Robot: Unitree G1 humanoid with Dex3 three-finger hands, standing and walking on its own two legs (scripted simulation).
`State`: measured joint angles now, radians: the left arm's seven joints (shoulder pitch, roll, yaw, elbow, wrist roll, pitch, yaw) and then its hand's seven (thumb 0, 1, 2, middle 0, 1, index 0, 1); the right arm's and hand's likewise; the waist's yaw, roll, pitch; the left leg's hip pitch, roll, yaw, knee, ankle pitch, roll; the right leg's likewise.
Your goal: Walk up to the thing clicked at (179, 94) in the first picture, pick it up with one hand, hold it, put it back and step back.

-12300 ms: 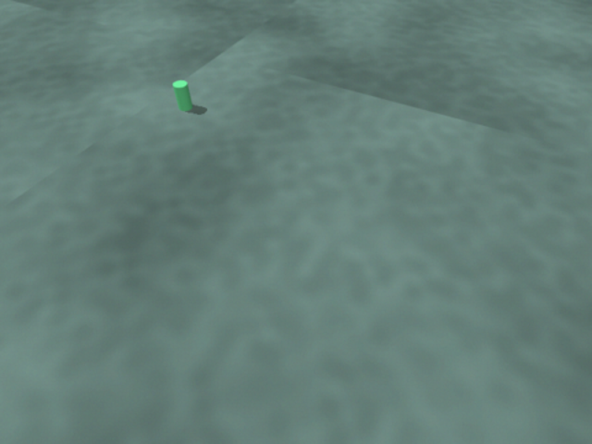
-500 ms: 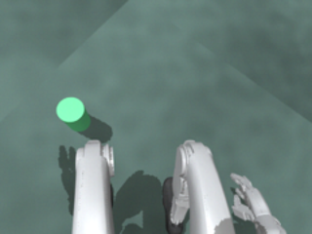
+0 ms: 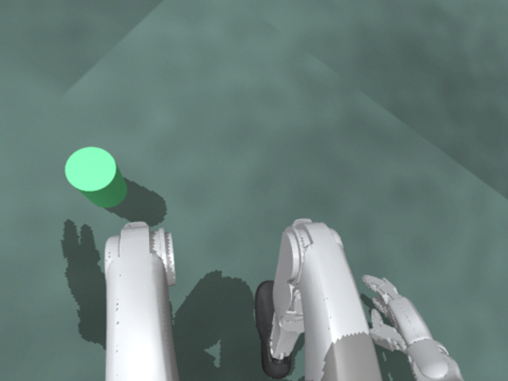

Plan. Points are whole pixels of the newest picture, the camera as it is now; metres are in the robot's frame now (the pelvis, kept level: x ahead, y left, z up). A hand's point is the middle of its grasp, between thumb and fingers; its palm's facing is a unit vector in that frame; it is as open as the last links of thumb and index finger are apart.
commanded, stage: approach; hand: left
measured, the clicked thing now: (100, 180) +0.44 +0.27 -0.29
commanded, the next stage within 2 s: close in in 0.24 s
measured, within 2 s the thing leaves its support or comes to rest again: neither
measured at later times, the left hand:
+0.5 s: hand (42, 202) +0.37 +0.34 -0.22, palm faces +0.22 -0.98 +0.04, open 17.6 cm
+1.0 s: hand (87, 196) +0.40 +0.28 -0.25, palm faces +0.24 -0.97 +0.02, open 17.0 cm
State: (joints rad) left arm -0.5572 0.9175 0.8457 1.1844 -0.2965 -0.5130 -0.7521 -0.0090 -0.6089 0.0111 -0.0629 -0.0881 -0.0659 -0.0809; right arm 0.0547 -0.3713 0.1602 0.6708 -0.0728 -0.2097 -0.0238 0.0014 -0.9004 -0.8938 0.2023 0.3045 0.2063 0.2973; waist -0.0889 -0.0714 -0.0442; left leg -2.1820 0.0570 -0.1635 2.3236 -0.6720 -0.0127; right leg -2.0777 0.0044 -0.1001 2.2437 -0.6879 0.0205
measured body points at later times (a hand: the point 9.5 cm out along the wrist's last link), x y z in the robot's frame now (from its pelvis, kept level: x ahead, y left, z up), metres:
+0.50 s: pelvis +0.00 +0.01 -0.07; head +0.22 +0.16 +0.28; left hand +0.36 +0.39 -0.22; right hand +0.19 -0.25 -0.12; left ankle +0.09 +0.13 -0.33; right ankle +0.10 -0.12 -0.33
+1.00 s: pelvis -0.02 +0.02 -0.09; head +0.20 +0.18 +0.27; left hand +0.38 +0.33 -0.25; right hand +0.15 -0.24 -0.11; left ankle +0.09 +0.13 -0.33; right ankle +0.10 -0.12 -0.33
